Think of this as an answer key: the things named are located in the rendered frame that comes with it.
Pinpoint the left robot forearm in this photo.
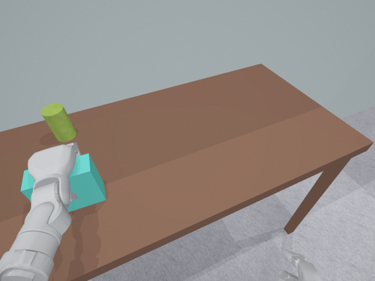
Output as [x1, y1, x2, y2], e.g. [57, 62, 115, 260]
[0, 174, 71, 281]

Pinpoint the robot left hand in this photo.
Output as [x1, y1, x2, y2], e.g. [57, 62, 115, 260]
[28, 142, 81, 202]

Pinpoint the sponge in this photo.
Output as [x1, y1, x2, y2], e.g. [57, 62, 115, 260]
[21, 153, 106, 212]

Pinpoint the robot right hand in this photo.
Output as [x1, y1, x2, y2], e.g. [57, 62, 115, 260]
[279, 250, 322, 281]

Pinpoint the table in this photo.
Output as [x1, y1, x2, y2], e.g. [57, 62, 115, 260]
[0, 64, 374, 281]

